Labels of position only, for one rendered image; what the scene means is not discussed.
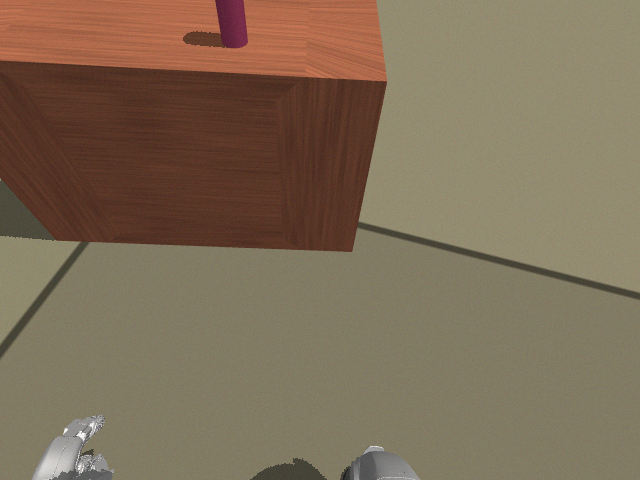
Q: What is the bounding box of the left robot hand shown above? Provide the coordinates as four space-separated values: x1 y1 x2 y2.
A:
31 415 114 480

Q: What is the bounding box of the bottle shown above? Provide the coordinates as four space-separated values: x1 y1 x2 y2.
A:
215 0 248 48

